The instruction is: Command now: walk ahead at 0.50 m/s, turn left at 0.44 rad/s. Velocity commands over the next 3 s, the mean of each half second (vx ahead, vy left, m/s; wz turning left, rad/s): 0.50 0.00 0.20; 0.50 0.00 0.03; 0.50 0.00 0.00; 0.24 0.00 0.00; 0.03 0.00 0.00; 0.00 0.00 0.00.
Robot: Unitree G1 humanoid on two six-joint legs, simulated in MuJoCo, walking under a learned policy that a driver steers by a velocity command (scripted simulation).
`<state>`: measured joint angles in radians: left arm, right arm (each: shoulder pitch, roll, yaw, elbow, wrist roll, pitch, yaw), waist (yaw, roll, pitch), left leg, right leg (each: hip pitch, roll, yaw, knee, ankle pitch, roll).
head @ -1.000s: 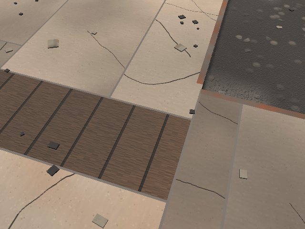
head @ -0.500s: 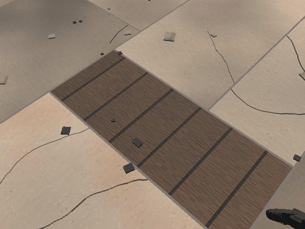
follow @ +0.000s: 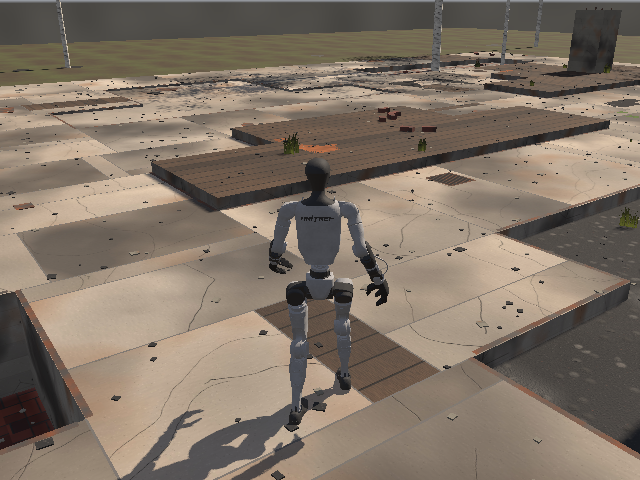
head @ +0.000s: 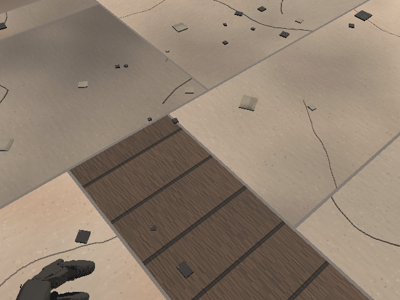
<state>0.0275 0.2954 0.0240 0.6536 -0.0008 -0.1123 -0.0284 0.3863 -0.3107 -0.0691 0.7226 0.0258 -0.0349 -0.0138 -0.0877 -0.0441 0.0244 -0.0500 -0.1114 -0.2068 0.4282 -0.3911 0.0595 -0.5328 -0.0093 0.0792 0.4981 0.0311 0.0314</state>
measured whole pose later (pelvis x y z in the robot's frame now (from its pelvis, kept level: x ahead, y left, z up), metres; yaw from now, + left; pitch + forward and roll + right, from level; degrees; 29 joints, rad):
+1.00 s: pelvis +0.54 +0.04 +0.01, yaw +4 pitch +2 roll +2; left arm 0.04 0.27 0.02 0.71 -0.01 -0.08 -0.04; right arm 0.39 -0.29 -0.05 0.86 0.02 -0.07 0.01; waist -0.09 -0.04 0.03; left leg 0.05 -0.06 0.02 0.22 -0.30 0.03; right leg -0.59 -0.07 0.02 0.54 0.04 -0.01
